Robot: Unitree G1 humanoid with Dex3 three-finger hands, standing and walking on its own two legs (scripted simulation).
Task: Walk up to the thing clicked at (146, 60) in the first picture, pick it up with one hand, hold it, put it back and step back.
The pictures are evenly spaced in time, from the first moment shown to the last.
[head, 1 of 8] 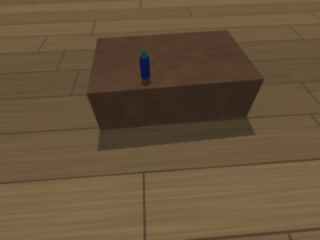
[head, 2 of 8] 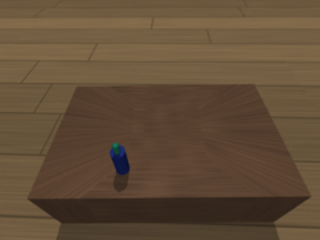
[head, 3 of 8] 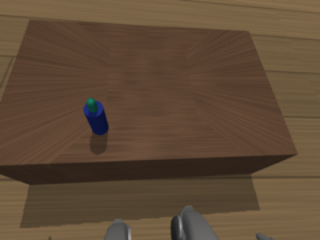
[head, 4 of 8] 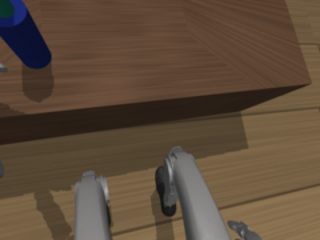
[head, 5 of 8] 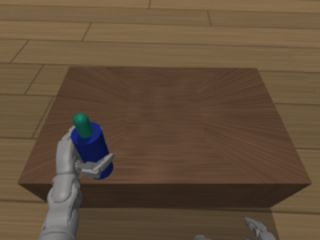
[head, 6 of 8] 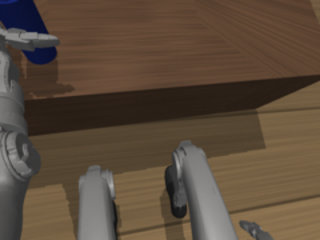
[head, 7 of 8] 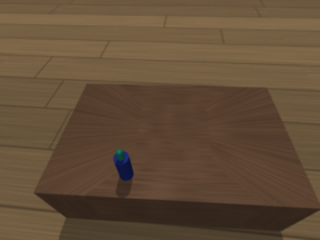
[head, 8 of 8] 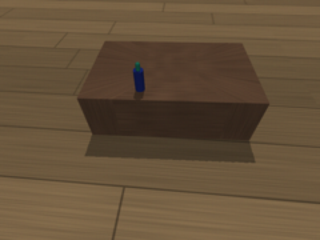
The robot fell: no
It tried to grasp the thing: yes
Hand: left
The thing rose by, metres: 0.31
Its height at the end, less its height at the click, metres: +0.00
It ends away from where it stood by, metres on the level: 0.03
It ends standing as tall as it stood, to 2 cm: yes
